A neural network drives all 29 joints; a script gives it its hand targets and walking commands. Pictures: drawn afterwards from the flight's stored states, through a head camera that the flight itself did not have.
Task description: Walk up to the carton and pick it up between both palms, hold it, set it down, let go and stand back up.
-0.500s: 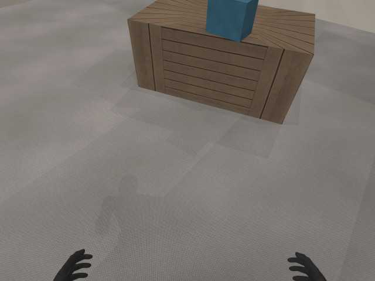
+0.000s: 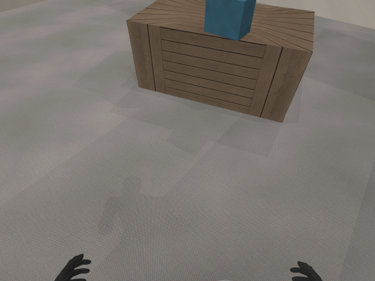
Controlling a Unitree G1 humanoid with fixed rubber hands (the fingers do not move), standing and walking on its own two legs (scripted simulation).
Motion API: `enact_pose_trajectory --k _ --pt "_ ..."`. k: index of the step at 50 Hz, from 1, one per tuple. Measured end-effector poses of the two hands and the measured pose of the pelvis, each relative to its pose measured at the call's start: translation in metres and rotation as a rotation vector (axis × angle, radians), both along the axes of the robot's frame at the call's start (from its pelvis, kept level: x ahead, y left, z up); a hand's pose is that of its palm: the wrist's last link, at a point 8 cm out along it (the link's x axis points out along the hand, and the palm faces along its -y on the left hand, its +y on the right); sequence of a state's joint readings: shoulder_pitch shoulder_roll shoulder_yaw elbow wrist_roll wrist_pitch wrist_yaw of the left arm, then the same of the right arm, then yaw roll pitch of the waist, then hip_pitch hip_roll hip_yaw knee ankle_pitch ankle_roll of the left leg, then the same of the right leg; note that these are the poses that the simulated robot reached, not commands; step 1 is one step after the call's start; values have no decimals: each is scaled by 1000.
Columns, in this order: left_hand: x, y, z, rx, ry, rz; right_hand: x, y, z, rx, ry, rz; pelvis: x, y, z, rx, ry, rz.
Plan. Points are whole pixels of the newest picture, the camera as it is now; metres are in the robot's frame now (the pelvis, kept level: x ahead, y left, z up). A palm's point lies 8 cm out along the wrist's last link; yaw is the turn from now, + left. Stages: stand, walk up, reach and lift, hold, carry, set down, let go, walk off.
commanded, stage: stand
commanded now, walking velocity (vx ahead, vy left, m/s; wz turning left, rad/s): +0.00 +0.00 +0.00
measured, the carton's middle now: (229, 13) +1.64 -0.29 -0.06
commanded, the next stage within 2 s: none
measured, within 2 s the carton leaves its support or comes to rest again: neither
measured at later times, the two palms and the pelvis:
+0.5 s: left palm out of the picture +0.11 +0.27 -0.09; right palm out of the picture +0.09 -0.29 -0.11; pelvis +0.00 +0.00 +0.00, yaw +0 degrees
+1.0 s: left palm out of the picture +0.11 +0.28 -0.09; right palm out of the picture +0.09 -0.29 -0.10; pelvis +0.00 +0.00 +0.01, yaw +0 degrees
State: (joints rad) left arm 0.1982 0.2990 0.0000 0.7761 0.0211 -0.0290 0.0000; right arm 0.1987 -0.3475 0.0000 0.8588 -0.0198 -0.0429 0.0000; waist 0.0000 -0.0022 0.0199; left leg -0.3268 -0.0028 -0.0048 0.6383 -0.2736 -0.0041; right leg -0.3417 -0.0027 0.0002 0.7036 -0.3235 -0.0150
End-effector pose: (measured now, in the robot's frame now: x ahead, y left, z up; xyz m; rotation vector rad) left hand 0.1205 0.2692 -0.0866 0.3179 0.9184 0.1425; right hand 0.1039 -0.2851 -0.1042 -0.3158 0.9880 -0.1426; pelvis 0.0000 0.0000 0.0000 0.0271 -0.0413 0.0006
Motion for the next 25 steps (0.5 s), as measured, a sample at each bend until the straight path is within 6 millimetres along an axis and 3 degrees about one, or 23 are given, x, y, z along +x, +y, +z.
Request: enact_pose_trajectory --k 25 --pt "-8 2 -5 -1 39 11 -11 -6 -1 -11 49 -14 0 -1 2 2 5 0"
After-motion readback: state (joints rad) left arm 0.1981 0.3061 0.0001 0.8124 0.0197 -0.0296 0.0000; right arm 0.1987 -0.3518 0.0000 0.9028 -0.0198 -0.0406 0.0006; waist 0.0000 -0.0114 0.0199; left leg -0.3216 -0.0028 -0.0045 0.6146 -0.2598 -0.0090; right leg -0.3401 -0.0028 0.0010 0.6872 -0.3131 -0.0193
